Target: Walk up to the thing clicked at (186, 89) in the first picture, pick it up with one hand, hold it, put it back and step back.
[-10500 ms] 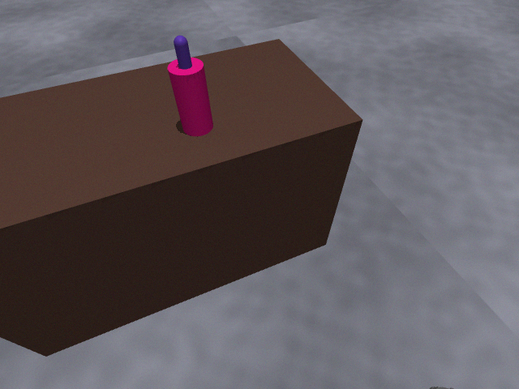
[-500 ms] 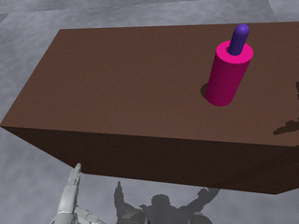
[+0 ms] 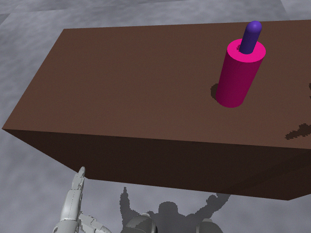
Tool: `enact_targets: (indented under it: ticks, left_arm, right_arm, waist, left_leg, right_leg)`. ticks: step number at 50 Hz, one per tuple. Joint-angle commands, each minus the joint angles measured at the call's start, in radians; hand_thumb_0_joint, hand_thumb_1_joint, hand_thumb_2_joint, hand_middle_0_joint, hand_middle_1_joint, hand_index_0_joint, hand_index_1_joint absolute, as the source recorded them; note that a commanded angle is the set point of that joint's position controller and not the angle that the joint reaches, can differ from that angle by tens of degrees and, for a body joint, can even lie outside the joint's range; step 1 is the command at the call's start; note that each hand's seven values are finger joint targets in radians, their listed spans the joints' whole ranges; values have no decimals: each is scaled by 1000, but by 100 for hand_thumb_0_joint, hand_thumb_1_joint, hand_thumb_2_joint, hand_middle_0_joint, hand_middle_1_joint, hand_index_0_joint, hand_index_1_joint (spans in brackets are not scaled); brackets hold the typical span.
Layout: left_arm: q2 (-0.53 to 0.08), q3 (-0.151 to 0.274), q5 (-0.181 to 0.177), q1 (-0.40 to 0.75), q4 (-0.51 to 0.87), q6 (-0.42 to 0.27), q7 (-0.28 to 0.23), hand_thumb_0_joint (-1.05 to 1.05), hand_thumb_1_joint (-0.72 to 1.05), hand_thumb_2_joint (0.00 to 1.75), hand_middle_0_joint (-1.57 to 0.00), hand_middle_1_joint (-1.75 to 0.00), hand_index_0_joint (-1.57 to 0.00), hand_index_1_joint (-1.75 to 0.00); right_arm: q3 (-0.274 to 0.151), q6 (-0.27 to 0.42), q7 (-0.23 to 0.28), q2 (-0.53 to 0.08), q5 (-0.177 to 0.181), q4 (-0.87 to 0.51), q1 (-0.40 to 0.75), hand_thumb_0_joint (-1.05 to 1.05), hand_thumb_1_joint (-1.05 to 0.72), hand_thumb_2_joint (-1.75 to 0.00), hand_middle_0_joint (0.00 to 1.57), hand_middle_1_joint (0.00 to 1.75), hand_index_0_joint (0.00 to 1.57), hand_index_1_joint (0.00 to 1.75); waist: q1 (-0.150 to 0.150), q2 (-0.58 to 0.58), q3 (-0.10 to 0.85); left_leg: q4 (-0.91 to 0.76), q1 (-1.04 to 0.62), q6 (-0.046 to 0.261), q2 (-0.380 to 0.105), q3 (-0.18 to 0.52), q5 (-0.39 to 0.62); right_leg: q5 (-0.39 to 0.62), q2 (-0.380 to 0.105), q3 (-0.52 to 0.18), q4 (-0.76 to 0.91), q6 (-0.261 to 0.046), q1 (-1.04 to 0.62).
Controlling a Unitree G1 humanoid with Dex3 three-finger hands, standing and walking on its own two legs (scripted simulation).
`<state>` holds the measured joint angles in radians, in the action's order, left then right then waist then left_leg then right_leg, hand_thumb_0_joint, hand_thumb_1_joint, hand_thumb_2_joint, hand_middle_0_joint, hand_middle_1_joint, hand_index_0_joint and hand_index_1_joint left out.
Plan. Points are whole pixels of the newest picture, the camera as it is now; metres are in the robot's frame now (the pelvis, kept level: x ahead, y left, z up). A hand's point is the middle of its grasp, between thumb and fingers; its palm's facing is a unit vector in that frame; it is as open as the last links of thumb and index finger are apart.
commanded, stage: approach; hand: right
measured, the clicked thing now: (239, 67) +0.51 -0.15 +0.09
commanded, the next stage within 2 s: close in in 0.24 s
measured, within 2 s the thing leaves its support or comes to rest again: neither
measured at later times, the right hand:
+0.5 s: hand (264, 86) +0.49 -0.22 +0.04, palm faces +0.01 +1.00 +0.08, open 17.8 cm
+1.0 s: hand (246, 85) +0.49 -0.17 +0.05, palm faces +0.07 +1.00 +0.03, open 17.8 cm
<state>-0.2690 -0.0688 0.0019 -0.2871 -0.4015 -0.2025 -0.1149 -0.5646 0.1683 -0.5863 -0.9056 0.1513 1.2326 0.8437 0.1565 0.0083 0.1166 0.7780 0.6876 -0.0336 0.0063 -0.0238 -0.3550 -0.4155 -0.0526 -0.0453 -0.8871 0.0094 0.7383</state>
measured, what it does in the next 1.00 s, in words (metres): stands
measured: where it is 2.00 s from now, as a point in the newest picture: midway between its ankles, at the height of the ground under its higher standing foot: outside the picture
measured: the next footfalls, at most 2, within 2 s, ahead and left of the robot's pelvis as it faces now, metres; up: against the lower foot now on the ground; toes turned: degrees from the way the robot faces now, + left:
none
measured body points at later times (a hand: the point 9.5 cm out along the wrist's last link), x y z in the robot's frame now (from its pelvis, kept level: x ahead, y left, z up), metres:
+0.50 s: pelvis -0.01 +0.00 -0.03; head +0.11 -0.04 +0.40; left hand +0.13 +0.26 -0.04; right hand +0.49 -0.28 +0.04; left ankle +0.01 +0.15 -0.70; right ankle +0.00 -0.12 -0.70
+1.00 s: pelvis -0.01 +0.01 -0.04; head +0.09 -0.02 +0.40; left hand +0.13 +0.28 -0.04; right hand +0.48 -0.23 +0.05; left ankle +0.01 +0.15 -0.70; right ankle +0.00 -0.12 -0.70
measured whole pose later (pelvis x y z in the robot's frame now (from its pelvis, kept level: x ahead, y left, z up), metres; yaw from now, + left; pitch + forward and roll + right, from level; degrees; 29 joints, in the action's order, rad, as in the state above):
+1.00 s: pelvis -0.01 +0.01 -0.04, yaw +1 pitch +20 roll +3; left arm -0.23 0.04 0.04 -0.38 -0.10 -0.10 0.00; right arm -0.44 0.32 -0.16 -0.46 0.06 1.09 0.83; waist 0.20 0.00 0.14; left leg 1.02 0.92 -0.02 0.01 -0.01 -0.44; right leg -0.48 -0.06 -0.04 -1.09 0.02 0.95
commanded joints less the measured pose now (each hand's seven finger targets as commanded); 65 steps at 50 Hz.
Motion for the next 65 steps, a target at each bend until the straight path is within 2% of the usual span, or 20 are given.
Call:
enact_targets:
  ticks: [1, 6, 11, 14, 18, 21, 24, 26, 30, 32, 35, 37, 41, 48, 51, 57, 58, 60, 62, 65]
  left_arm:
    - [-171, 98, 2, -13, 138, -55, -8, 0, -56, 5, -5, -5, -4, -5]
    - [-134, 61, 4, 14, 177, -68, 6, 0, -56, 5, -5, -5, -4, -6]
    - [-160, 105, 15, -19, 220, -68, 17, 0, -55, 4, -5, -5, -5, -5]
    - [-162, 118, 22, -17, 278, -56, 28, 0, -54, 4, -5, -5, -5, -5]
    - [-151, 142, 27, -60, 290, -32, 55, 0, -55, 4, -5, -5, -5, -4]
    - [-141, 146, 37, -47, 383, -18, 66, 0, -54, 4, -5, -4, -5, -4]
    - [-111, 146, 44, -137, 330, 14, 88, 0, -53, 3, -4, -4, -6, -3]
    - [-155, 184, 41, 10, 497, 10, 83, 0, -54, 3, -4, -4, -5, -3]
    - [-107, 159, 36, -81, 408, 41, 95, 0, -54, 3, -4, -4, -5, -3]
    - [-162, 206, 32, 18, 544, 37, 86, 0, -54, 3, -4, -4, -5, -4]
    - [-127, 194, 30, -96, 435, 51, 92, 0, -54, 3, -4, -4, -5, -3]
    - [-122, 193, 31, -54, 492, 44, 91, 0, -54, 3, -4, -4, -5, -3]
    - [-120, 201, 31, -124, 460, 54, 98, 0, -53, 2, -4, -4, -5, -3]
    - [-125, 221, 36, -117, 466, 57, 101, 0, -53, 2, -4, -4, -5, -4]
    - [-145, 256, 32, -120, 438, 66, 103, 0, -59, 7, -5, -5, -4, -6]
    - [-71, 164, 31, -87, 442, 69, 112, 0, -56, 6, -5, -5, -4, -5]
    - [-107, 194, 31, -47, 507, 66, 106, 0, -56, 6, -5, -5, -4, -5]
    - [-91, 178, 42, -88, 467, 70, 108, 0, -55, 5, -5, -5, -4, -5]
    - [-113, 202, 38, -112, 467, 73, 112, 0, -55, 5, -4, -4, -4, -4]
    - [-131, 219, 42, -68, 538, 67, 111, 0, -54, 4, -4, -4, -5, -4]
  right_arm:
    - [7, 52, -2, -278, 22, -169, 351, 0, 61, -1, 7, 4, 6, 4]
    - [69, 83, 5, -137, 41, -156, 360, 0, 61, -2, 7, 4, 6, 4]
    - [77, 123, 49, -65, 45, -199, 382, 0, 61, -3, 5, 5, 5, 5]
    - [52, 162, 107, -89, 25, -273, 436, 0, 61, -3, 5, 5, 5, 5]
    - [44, 198, 184, -42, 2, -252, 398, 0, 61, 0, 7, 4, 6, 4]
    - [3, 235, 238, -88, -25, -335, 472, 0, 61, -1, 6, 4, 6, 4]
    - [21, 234, 280, -9, -47, -294, 401, 0, 61, -1, 5, 4, 5, 4]
    - [8, 250, 317, -51, -60, -452, 534, 0, 61, -1, 5, 4, 5, 4]
    - [49, 216, 350, 93, -73, -294, 368, 0, 61, 0, 5, 4, 4, 4]
    - [51, 222, 369, 73, -74, -379, 460, 0, 61, 0, 5, 4, 5, 4]
    - [99, 202, 376, 185, -76, -248, 344, 0, 61, 0, 5, 4, 5, 4]
    - [82, 222, 389, 149, -74, -366, 453, 0, 61, -1, 4, 4, 4, 4]
    - [114, 212, 400, 203, -80, -285, 391, 0, 61, -1, 4, 4, 4, 4]
    - [120, 226, 430, 213, -85, -412, 491, 0, 61, -1, 4, 4, 4, 4]
    - [144, 215, 444, 239, -95, -367, 462, 0, 61, 0, 7, 4, 7, 4]
    - [138, 217, 467, 251, -109, -259, 444, 0, 61, 0, 39, 16, 38, 16]
    - [97, 236, 475, 176, -108, -360, 534, 0, 61, 0, 45, 18, 44, 19]
    - [137, 236, 475, 233, -117, -290, 532, 0, 61, 0, 50, 22, 49, 22]
    - [119, 226, 478, 237, -115, -226, 461, 0, 61, -1, 55, 26, 54, 27]
    - [125, 247, 484, 204, -123, -346, 579, 0, 60, -7, 66, 36, 65, 36]
  waist:
    - [1, -204, 331]
    - [21, -177, 330]
    - [42, -189, 405]
    - [40, -213, 498]
    - [40, -226, 457]
    - [32, -261, 572]
    - [27, -298, 539]
    - [22, -315, 674]
    - [24, -236, 495]
    - [40, -213, 575]
    - [48, -169, 385]
    - [53, -169, 511]
    - [54, -135, 424]
    - [58, -188, 531]
    - [50, -174, 484]
    - [54, -106, 456]
    - [62, -132, 513]
    - [73, -158, 502]
    - [81, -117, 439]
    - [84, -158, 577]
  left_leg:
    - [-62, -92, 49, 21, -6, 236]
    - [-24, -15, 47, 23, -7, 222]
    - [26, 24, 43, 22, -4, 256]
    - [59, 26, 44, 21, 0, 284]
    - [103, 81, 48, 27, -7, 274]
    - [129, 39, 51, 27, -3, 298]
    - [147, 64, 55, 32, -7, 285]
    - [149, 24, 56, 31, -8, 285]
    - [133, 55, 58, 36, -18, 218]
    - [128, 10, 55, 37, -19, 216]
    - [118, 90, 56, 38, -18, 161]
    - [118, 36, 50, 35, -10, 199]
    - [122, 57, 48, 34, -7, 196]
    - [142, 28, 45, 26, 2, 272]
    - [129, 32, 43, 28, 2, 238]
    - [123, -7, 33, 25, 16, 243]
    - [130, -20, 37, 24, 15, 249]
    - [136, 11, 40, 29, 10, 253]
    - [131, 35, 40, 31, 7, 234]
    - [144, -10, 36, 29, 11, 266]
  right_leg:
    - [296, 26, 3, 114, -20, -267]
    - [296, 18, -5, 75, -22, -245]
    - [353, 22, -7, 18, -21, -254]
    - [414, 21, -6, -20, -16, -269]
    - [453, 12, -8, -55, -8, -221]
    - [459, 12, -2, -80, -3, -230]
    - [470, 11, 3, -84, 3, -211]
    - [454, 5, 0, -90, 3, -261]
    - [319, 5, 4, -58, -4, -137]
    - [291, 2, 0, -50, -6, -164]
    - [215, 4, 6, -36, -11, -85]
    - [236, 4, 8, -51, -18, -132]
    - [224, 15, 17, -54, -20, -92]
    - [297, 21, 25, -82, -19, -150]
    - [249, 24, 26, -70, -21, -121]
    - [220, 29, 32, -83, -32, -31]
    - [234, 26, 27, -80, -27, -59]
    - [246, 27, 32, -86, -24, -85]
    - [223, 28, 26, -84, -26, -41]
    - [253, 25, 27, -97, -27, -99]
